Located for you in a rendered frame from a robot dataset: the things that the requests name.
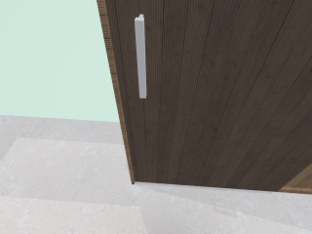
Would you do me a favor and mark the handle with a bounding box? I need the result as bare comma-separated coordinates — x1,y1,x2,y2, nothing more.
135,14,147,98

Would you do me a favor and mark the wardrobe door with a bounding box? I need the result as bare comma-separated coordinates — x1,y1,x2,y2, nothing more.
104,0,312,192
284,163,312,189

